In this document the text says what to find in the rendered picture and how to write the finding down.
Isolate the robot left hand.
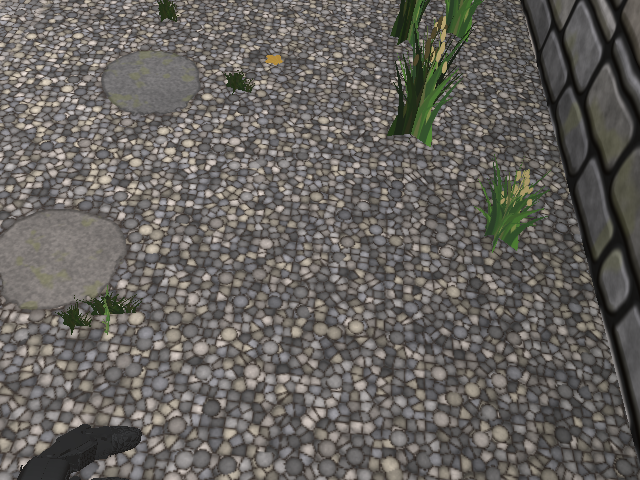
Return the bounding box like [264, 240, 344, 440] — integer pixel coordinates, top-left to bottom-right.
[17, 424, 142, 480]

